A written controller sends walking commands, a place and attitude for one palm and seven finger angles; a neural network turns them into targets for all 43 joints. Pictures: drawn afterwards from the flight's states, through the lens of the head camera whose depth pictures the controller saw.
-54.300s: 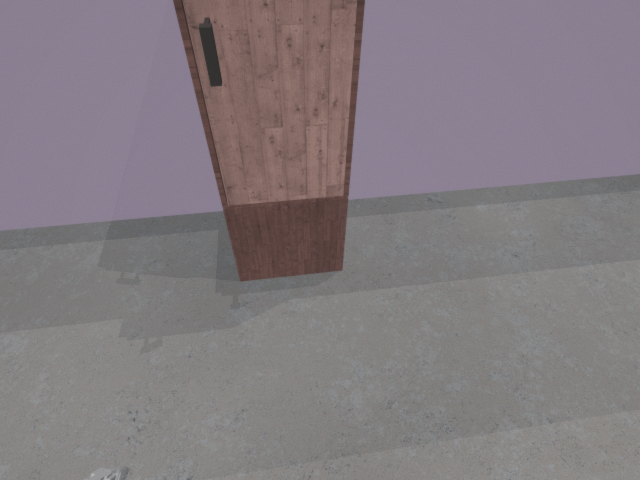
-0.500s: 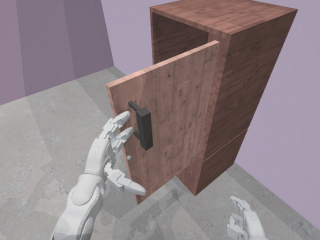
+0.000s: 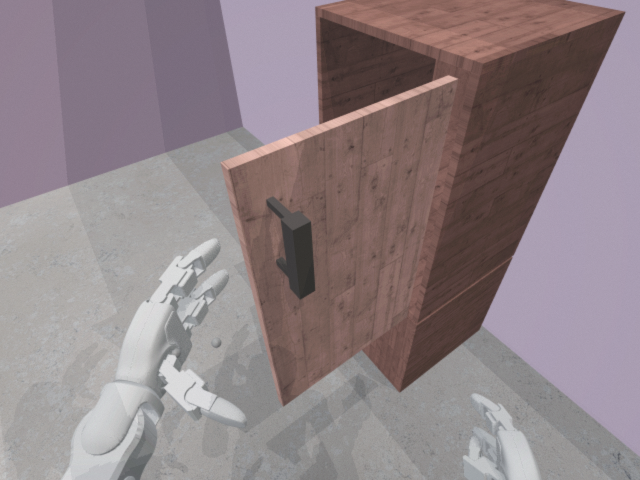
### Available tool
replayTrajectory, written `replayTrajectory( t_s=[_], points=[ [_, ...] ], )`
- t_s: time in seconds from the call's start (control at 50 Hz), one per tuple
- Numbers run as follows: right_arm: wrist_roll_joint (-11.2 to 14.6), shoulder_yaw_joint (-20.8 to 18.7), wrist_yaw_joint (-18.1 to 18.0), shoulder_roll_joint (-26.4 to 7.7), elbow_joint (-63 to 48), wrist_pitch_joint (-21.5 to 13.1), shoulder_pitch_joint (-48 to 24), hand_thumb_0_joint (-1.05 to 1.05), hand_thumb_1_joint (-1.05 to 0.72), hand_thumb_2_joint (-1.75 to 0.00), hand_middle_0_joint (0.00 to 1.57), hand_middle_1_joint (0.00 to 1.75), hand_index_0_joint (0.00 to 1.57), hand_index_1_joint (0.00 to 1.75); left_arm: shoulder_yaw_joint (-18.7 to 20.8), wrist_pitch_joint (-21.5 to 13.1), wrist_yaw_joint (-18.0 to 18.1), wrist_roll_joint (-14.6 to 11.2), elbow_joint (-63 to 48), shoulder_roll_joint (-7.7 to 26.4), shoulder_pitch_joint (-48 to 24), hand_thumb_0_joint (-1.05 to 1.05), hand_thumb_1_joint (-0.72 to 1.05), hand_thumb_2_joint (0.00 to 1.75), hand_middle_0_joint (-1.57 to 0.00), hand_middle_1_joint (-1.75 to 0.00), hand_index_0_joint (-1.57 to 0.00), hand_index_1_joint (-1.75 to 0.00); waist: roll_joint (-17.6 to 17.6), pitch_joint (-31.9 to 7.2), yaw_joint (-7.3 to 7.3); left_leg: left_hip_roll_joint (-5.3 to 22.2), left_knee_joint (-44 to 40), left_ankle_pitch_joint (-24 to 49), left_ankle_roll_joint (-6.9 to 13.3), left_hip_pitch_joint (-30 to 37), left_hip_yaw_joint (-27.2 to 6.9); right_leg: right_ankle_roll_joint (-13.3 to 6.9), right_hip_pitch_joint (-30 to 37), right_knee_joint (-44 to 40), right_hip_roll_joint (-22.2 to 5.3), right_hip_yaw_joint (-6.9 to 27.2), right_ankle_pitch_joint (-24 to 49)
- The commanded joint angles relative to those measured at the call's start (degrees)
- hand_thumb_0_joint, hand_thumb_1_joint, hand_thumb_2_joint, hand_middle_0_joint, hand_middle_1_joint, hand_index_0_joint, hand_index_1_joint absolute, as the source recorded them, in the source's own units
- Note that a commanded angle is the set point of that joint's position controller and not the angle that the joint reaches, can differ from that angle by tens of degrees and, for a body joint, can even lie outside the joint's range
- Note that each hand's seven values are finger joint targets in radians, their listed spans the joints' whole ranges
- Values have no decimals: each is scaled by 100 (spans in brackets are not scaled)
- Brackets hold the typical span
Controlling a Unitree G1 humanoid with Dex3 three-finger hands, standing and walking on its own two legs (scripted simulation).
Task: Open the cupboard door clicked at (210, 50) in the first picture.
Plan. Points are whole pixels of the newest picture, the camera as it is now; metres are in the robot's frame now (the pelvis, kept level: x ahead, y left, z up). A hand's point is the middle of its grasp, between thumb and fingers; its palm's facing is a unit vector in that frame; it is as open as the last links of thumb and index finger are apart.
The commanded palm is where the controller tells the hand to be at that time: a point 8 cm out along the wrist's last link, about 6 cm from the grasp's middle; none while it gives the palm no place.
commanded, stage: draw the hand back to the body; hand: left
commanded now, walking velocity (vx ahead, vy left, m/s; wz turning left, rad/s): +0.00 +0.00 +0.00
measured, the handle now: (289, 247) +0.36 +0.07 +0.14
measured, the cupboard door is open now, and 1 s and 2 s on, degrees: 91 91 91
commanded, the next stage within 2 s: step back with the hand held close in 1.58 s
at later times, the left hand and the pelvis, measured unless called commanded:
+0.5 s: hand (152, 355) +0.20 +0.18 +0.15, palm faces -0.04 -1.00 -0.06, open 16.2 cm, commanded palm +0.17 +0.24 +0.16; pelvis -0.01 +0.01 +0.00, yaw +0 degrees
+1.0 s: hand (87, 329) +0.22 +0.25 +0.16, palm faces +0.35 -0.87 -0.34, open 11.5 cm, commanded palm +0.16 +0.30 +0.17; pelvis +0.01 +0.03 +0.01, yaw -2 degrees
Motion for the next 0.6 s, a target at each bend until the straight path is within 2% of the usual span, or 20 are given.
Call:
replayTrajectory(
  t_s=[0.0,0.04,0.06,0.08,0.1,0.12,0.14,0.16,0.18,0.22,0.32,0.36,0.38,0.42,0.46,0.48,0.5,0.52,0.54,0.58],
  points=[
    [20,-186,-19,-479,-1017,-503,-849,0,-90,-90,20,30,20,30,293,-467,-3,-27,-1380,466,-1111,0,-50,30,-15,-30,-15,-30,-317,-606,-7,-220,-340,1082,273,285,0,156,-138,-659,-24,256,1439],
    [18,-175,-5,-470,-1034,-527,-832,0,-90,-90,20,30,20,30,416,-453,17,-9,-1425,549,-852,0,-50,30,-15,-30,-15,-30,-214,-714,74,-220,-374,1193,266,306,6,129,-51,-583,-9,195,1590],
    [20,-167,-3,-476,-1023,-529,-840,0,-90,-90,20,30,20,30,444,-424,14,-13,-1395,567,-860,0,-50,30,-15,-30,-15,-30,-305,-689,61,-220,-383,1215,268,290,14,138,-33,-590,-5,204,1647],
    [14,-180,0,-495,-998,-528,-840,0,-90,-90,20,30,20,30,667,-397,35,-43,-1315,748,-670,0,-50,30,-15,-30,-15,-30,-293,-666,118,-206,-376,1234,262,224,17,127,44,-613,-17,231,1655],
    [20,-166,6,-469,-1017,-507,-865,0,-90,-90,20,30,20,30,686,-364,12,-64,-1313,683,-552,0,-50,30,-15,-30,-15,-30,-338,-651,136,-202,-394,1293,268,230,34,133,63,-611,-12,218,1755],
    [32,-157,11,-474,-1026,-499,-878,0,-90,-90,20,30,20,30,633,-334,-20,-93,-1374,628,-615,0,-50,30,-15,-30,-15,-30,-284,-636,106,-206,-407,1274,264,240,47,140,46,-616,-9,204,1749],
    [37,-158,1,-483,-1024,-492,-870,0,-90,-90,20,30,20,30,720,-303,-38,-128,-1330,691,-640,0,-50,30,-15,-30,-15,-30,-413,-574,101,-197,-416,1237,265,210,35,150,23,-631,6,191,1703],
    [48,-174,-10,-501,-1023,-488,-897,0,-90,-90,20,30,20,30,800,-287,-62,-155,-1415,761,-731,0,-50,30,-15,-30,-15,-30,-290,-613,93,-198,-414,1212,262,257,56,149,9,-661,10,213,1650],
    [42,-171,-24,-509,-1000,-496,-895,0,-90,-90,20,30,20,30,873,-275,-70,-177,-1355,822,-666,0,-50,30,-15,-30,-15,-30,-380,-525,96,-188,-410,1212,266,225,37,144,17,-694,13,209,1613],
    [59,-162,-28,-507,-1027,-539,-897,0,-90,-90,20,30,20,30,830,-275,-153,-250,-1459,728,-589,0,-50,30,-15,-30,-15,-30,-289,-544,89,-194,-424,1212,269,280,29,148,-9,-692,22,188,1624],
    [86,-161,-67,-555,-977,-639,-878,0,-90,-90,20,30,20,30,936,-273,-365,-377,-1513,836,-602,0,-50,30,-15,-30,-15,-30,-134,-419,53,-189,-458,1088,258,292,-10,144,-119,-746,47,150,1437],
    [87,-172,-90,-585,-950,-680,-863,0,-90,-90,20,30,20,30,1129,-278,-418,-427,-1534,1003,-623,0,-50,30,-15,-30,-15,-30,-199,-458,61,-199,-451,1081,260,295,-34,146,-101,-767,49,162,1418],
    [80,-178,-90,-611,-926,-696,-860,0,-90,-90,20,30,20,30,1222,-264,-440,-448,-1445,1082,-529,0,-50,30,-15,-30,-15,-30,-346,-432,73,-187,-439,1084,264,248,-50,146,-71,-782,53,166,1387],
    [94,-163,-96,-593,-937,-713,-886,0,-90,-90,20,30,20,30,1232,-249,-505,-493,-1519,1039,-532,0,-43,33,-15,-30,-15,-30,-126,-473,84,-200,-474,1099,255,286,-51,139,-64,-766,48,137,1411],
    [102,-163,-115,-616,-926,-731,-891,0,-90,-90,20,30,20,30,1330,-220,-554,-538,-1467,1109,-590,0,-36,36,-16,-30,-16,-30,-171,-407,87,-202,-502,1052,249,254,-78,141,-92,-775,63,108,1346],
    [112,-171,-116,-637,-880,-741,-907,0,-90,-90,20,30,20,30,1464,-213,-555,-547,-1398,1259,-589,0,-32,37,-16,-30,-16,-30,-149,-368,96,-190,-490,1026,244,244,-72,126,-76,-822,55,145,1285],
    [-46,-172,-181,-461,-926,-741,-1052,0,-90,-90,20,30,20,30,1300,-657,367,335,-2194,1571,-1007,0,-29,39,-16,-30,-16,-30,10,56,184,-168,-681,795,222,140,45,127,-137,-1201,-19,373,999],
    [-114,-167,-205,-441,-793,-735,-924,0,-90,-90,20,30,20,30,1166,-724,756,423,-1602,1150,-334,0,-26,40,-16,-30,-16,-30,-123,325,95,-154,-730,605,188,157,42,111,-255,-1325,-34,313,695],
    [-138,-160,-178,-449,-741,-668,-874,0,-90,-90,20,30,20,30,973,-788,967,568,-1497,972,-83,0,-22,42,-16,-30,-16,-30,-249,326,98,-128,-809,593,202,236,19,114,-209,-1353,-27,296,623],
    [-173,-220,-163,-502,-674,-596,-891,0,-90,-90,20,30,20,30,1140,-954,1254,731,-1545,1217,-77,0,-15,45,-16,-30,-16,-30,-218,151,119,-89,-940,554,206,364,56,108,5,-1434,-43,332,520]
  ],
)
